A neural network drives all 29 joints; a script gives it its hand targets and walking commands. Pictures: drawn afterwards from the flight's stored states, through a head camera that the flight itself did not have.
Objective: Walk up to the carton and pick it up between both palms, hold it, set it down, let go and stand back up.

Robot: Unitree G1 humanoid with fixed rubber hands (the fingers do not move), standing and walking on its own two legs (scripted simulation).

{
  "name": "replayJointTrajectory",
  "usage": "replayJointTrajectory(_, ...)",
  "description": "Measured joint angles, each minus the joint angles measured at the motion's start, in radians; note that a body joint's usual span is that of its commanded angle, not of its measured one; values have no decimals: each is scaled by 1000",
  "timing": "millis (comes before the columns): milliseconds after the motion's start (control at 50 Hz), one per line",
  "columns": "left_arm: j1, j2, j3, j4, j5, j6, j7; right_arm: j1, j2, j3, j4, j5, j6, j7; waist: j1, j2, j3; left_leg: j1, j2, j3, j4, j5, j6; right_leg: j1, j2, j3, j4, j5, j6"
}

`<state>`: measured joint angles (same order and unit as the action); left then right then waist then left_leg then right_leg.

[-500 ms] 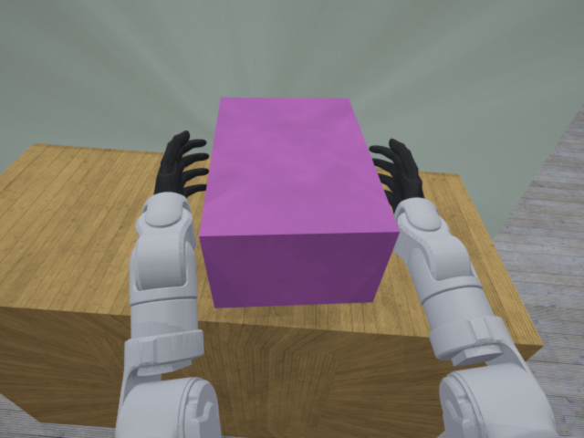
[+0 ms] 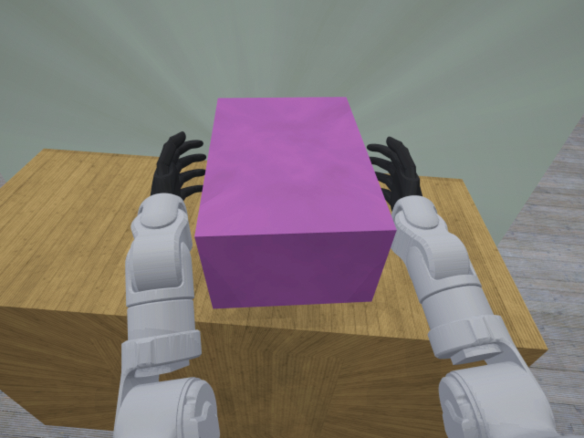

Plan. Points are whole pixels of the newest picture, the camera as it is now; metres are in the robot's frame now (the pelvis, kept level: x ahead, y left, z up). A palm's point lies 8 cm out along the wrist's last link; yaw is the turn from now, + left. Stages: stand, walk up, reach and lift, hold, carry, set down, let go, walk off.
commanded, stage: hold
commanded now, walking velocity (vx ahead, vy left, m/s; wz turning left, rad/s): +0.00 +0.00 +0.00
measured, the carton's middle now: (287, 190) +0.41 +0.01 +0.15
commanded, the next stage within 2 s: none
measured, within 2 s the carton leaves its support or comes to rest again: neither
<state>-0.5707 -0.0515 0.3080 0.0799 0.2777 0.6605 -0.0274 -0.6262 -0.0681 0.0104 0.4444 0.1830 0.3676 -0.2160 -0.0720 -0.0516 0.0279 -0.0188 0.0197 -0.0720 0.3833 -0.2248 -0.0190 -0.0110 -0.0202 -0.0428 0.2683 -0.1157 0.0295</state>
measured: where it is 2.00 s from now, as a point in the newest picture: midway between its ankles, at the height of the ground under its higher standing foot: outside the picture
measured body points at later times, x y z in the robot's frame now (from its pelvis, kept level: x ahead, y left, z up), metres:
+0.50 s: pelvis +0.00 +0.00 +0.00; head -0.04 +0.03 +0.45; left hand +0.38 +0.15 +0.19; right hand +0.38 -0.16 +0.18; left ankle +0.00 +0.13 -0.75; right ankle +0.03 -0.14 -0.75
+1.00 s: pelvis +0.00 +0.00 +0.00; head -0.05 +0.03 +0.45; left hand +0.37 +0.16 +0.19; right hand +0.37 -0.15 +0.19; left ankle +0.00 +0.13 -0.75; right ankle +0.03 -0.14 -0.75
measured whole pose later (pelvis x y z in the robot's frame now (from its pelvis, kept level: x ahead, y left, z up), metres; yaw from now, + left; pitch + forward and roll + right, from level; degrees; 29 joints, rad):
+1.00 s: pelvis +0.00 +0.00 +0.00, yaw +0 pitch -8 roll -1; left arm -0.58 -0.05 0.31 0.10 0.28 0.66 -0.03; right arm -0.63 -0.07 0.00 0.46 0.18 0.36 -0.21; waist -0.07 -0.06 0.03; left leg -0.02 0.02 -0.07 0.38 -0.22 -0.02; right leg -0.02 -0.02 -0.03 0.27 -0.12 0.03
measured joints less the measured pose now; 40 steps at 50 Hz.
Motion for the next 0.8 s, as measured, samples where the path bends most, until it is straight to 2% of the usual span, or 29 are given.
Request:
replayJointTrajectory(120, -17, -1, 2, 26, 13, 0, 1, -10, 11, -26, 29, -12, -10, 19, 0, -12, -3, -3, -4, 6, -4, 5, 3, -8, -4, 6, 5, 2, 2)
replayJointTrajectory(400, -30, -7, -2, 51, 12, -14, 19, -21, 0, -30, 56, -12, -28, 27, 0, -9, 0, -17, 2, 10, -4, 7, -1, -28, 2, 11, 12, 1, -3)
replayJointTrajectory(640, -6, -3, -8, 11, -7, -19, 19, -8, -16, 5, 5, 10, -19, 5, -4, 17, -2, -13, 8, -1, 0, -2, -6, -13, 9, 1, 2, -4, -6)
replayJointTrajectory(800, 15, -5, 4, 4, -1, -2, 0, 8, -3, 12, 0, 6, 4, -3, -8, 11, -2, 11, 2, -3, -7, -2, -2, 11, 3, -1, 0, -8, -3)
